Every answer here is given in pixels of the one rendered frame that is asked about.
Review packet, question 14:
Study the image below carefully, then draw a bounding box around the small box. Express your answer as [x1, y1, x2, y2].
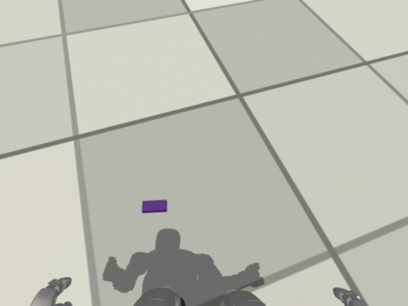
[142, 200, 167, 213]

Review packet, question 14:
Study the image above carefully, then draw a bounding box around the left robot hand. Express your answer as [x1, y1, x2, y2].
[30, 277, 72, 306]

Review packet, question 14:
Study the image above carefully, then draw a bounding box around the right robot hand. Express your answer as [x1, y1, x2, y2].
[333, 288, 369, 306]

